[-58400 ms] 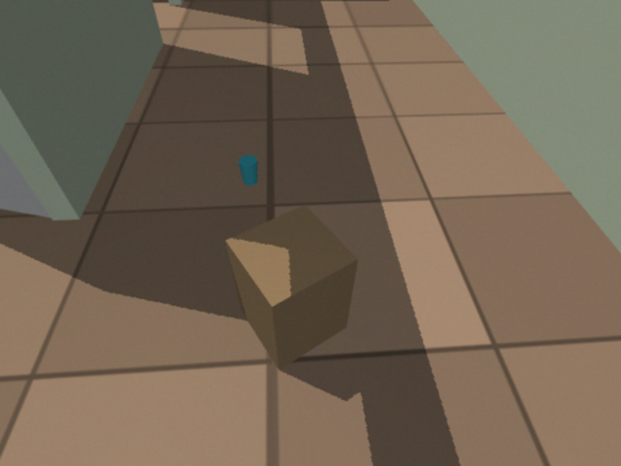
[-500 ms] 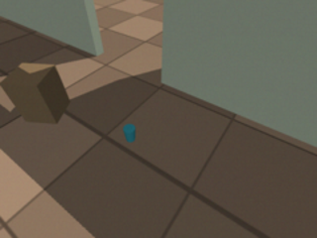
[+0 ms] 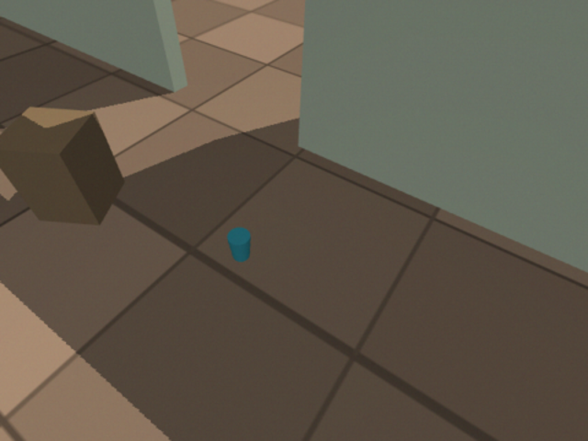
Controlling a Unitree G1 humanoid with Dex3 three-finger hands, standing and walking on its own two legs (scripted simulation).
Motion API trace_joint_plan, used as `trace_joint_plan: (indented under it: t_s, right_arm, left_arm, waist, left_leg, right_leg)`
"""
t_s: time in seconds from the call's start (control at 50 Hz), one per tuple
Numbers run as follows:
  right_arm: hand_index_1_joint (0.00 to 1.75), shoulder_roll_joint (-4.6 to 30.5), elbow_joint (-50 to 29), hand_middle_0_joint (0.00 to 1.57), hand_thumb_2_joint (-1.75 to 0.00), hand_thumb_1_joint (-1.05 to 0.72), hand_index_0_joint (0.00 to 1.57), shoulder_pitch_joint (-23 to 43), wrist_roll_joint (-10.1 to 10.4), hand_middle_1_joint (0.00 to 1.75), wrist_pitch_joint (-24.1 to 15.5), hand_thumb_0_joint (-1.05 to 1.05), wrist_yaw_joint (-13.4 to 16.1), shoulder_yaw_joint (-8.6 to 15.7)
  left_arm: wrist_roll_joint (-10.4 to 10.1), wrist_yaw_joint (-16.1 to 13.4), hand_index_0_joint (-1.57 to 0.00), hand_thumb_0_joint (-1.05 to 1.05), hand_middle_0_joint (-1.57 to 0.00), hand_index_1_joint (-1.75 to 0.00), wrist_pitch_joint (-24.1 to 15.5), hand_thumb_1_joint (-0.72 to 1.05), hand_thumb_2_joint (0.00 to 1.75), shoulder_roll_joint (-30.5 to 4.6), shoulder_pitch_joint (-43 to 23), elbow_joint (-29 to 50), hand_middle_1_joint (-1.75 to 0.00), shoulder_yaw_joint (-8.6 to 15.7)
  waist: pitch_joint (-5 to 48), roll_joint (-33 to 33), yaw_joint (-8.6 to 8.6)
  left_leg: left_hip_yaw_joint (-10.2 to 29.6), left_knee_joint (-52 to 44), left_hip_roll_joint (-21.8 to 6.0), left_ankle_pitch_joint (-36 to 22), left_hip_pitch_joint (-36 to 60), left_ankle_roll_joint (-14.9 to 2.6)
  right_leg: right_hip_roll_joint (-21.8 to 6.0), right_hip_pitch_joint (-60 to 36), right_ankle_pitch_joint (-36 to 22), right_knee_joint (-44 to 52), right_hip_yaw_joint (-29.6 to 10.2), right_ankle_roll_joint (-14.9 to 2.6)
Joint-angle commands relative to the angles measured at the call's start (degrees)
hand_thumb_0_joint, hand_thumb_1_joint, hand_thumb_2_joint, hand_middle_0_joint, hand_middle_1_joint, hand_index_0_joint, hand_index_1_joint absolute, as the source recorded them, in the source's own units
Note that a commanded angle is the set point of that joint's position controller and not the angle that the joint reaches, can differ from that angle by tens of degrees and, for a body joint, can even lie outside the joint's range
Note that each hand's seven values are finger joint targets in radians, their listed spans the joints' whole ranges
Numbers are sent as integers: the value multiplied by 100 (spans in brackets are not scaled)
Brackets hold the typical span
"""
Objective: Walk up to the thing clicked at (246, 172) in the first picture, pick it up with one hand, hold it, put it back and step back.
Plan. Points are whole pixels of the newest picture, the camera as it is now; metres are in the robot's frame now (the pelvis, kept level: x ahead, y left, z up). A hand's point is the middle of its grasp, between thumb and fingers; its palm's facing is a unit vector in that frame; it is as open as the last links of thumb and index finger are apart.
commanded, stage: step back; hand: left
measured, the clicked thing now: (240, 245) +0.97 +0.23 -0.71
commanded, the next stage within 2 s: stand in 0.08 s
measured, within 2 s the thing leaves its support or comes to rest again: neither
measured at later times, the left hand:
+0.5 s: hand out of the picture +0.08 +0.24 -0.15, palm faces -0.04 -0.94 -0.33, open 7.4 cm
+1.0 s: hand out of the picture +0.07 +0.25 -0.15, palm faces -0.04 -0.94 -0.34, open 7.4 cm
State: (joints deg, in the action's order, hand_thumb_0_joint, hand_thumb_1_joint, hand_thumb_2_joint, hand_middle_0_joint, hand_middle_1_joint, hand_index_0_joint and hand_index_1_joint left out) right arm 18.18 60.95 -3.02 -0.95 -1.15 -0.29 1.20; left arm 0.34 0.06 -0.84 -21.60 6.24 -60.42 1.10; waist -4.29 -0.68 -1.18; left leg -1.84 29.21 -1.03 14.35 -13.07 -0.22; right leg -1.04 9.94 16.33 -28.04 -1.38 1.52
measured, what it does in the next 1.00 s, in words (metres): stands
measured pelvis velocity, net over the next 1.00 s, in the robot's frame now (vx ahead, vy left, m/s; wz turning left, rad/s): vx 0.00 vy -0.01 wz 0.01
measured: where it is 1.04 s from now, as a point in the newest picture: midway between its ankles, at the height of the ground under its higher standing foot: outside the picture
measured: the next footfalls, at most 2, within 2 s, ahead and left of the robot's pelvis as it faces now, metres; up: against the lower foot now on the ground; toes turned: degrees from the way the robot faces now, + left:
none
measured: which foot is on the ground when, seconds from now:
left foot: down 0.00-1.00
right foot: down 0.00-1.00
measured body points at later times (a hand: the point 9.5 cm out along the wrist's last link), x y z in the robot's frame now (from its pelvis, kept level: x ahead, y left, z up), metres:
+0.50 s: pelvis +0.00 -0.01 +0.01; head +0.01 -0.01 +0.46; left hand +0.08 +0.29 -0.12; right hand +0.08 -0.31 -0.12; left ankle +0.02 +0.12 -0.74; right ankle -0.01 -0.14 -0.74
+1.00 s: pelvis +0.00 -0.01 +0.01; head +0.01 -0.01 +0.46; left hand +0.07 +0.29 -0.12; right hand +0.07 -0.31 -0.12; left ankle +0.02 +0.12 -0.74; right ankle -0.01 -0.14 -0.74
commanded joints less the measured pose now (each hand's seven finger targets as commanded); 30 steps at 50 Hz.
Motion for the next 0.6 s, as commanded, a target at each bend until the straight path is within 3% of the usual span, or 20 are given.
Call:
trace_joint_plan:
  t_s: [0.0, 0.04, 0.06, 0.14, 0.22, 0.4, 0.46, 0.54, 0.58]
  right_arm:
    - [30, 1315, -212, 20, -90, -90, 20, 290, 24, 30, -101, 0, 112, 276]
    - [30, 1303, -150, 20, -90, -90, 20, 354, -5, 30, -90, 0, 103, 274]
    - [30, 1329, -113, 20, -90, -90, 20, 244, 89, 30, -97, 0, 70, 239]
    - [30, 1323, -17, 20, -90, -90, 20, 308, 67, 30, -117, 0, 44, 230]
    - [30, 1266, 32, 20, -90, -90, 20, 406, 67, 30, -99, 0, 24, 208]
    - [30, 1307, 151, 20, -90, -90, 20, 332, 69, 30, -100, 0, 21, 190]
    - [30, 1320, 166, 20, -90, -90, 20, 287, 52, 30, -90, 0, 21, 170]
    - [30, 1336, 192, 20, -90, -90, 20, 126, 51, 30, -85, 0, 15, 166]
    - [30, 1367, 211, 20, -90, -90, 20, 139, 45, 30, -88, 0, 23, 156]
  left_arm:
    - [-1, -86, -20, 0, -20, -30, -139, 90, 90, -1163, -199, 237, -30, 254]
    - [14, -81, -20, 0, -20, -30, -125, 90, 90, -1157, -287, 235, -30, 259]
    - [-34, -59, -20, 0, -20, -30, -143, 90, 90, -989, -267, 126, -30, 150]
    - [-17, -63, -20, 0, -20, -30, -153, 90, 90, -1032, -388, 54, -30, 134]
    - [-4, -61, -20, 0, -20, -30, -150, 90, 90, -1081, -417, -40, -30, 132]
    - [-2, -64, -20, 0, -20, -30, -173, 90, 90, -1079, -431, -100, -30, 131]
    - [9, -48, -20, 0, -20, -30, -148, 90, 90, -1076, -372, -121, -30, 133]
    - [11, -52, -20, 0, -20, -30, -165, 90, 90, -1108, -391, -111, -30, 126]
    - [5, -43, -20, 0, -20, -30, -148, 90, 90, -1067, -348, -125, -30, 113]
  waist:
    - [871, 49, 66]
    - [768, 6, 81]
    - [900, 92, 138]
    - [890, 122, 148]
    - [645, -29, 124]
    - [711, 55, 145]
    - [551, 148, 131]
    - [662, -14, 186]
    - [594, 129, 169]
  left_leg:
    - [540, -592, -679, -1665, 520, -164]
    - [501, -726, -660, -1386, 475, -137]
    - [612, -849, -665, -1701, 795, -138]
    - [603, -1014, -713, -1988, 1004, -103]
    - [598, -1231, -670, -1447, 882, -50]
    - [565, -1297, -678, -1423, 958, -22]
    - [574, -1422, -644, -833, 804, -12]
    - [579, -1344, -664, -1061, 854, -27]
    - [590, -1383, -665, -878, 811, -23]
  right_leg:
    - [-535, -340, -1915, 466, -457, -319]
    - [-530, -287, -1747, 624, -478, -310]
    - [-608, -358, -1892, 717, -462, -299]
    - [-590, -414, -1857, 869, -391, -241]
    - [-604, -325, -1391, 1122, -412, -216]
    - [-655, -442, -1510, 1235, -449, -236]
    - [-619, -295, -951, 1351, -455, -223]
    - [-658, -354, -1185, 1337, -481, -238]
    - [-639, -306, -999, 1367, -472, -230]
